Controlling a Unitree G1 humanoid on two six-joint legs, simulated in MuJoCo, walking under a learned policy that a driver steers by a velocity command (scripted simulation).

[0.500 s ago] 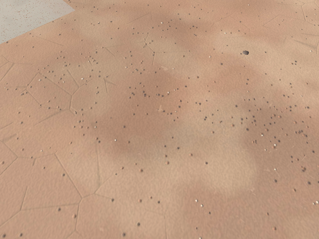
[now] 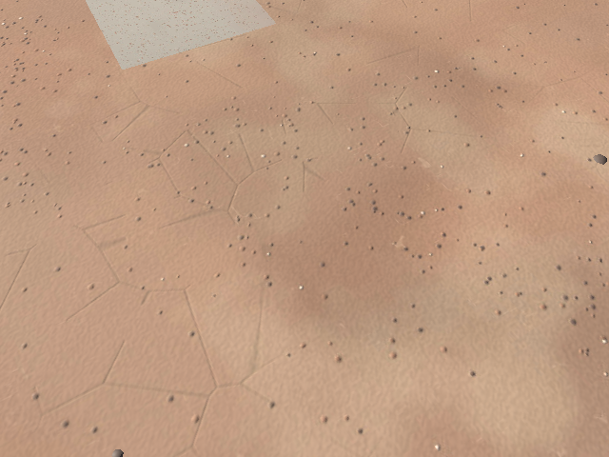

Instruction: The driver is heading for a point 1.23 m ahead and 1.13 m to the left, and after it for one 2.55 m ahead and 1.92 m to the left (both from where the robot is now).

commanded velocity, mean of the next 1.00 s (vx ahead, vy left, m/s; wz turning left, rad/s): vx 0.01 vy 0.00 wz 0.56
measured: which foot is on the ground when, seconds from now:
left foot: down 0.00-0.02, up 0.04-0.42, down 0.44-0.88, up 0.90-1.00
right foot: up 0.00-0.00, down 0.02-0.44, up 0.46-0.86, down 0.88-1.00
